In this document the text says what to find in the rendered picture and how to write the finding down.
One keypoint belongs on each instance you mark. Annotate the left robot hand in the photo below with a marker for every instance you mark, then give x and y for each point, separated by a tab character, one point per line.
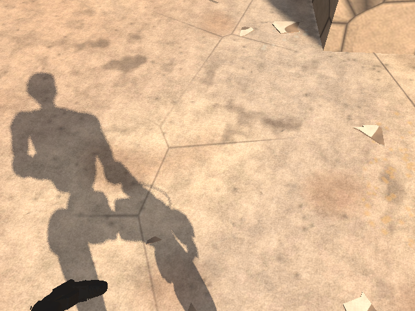
69	294

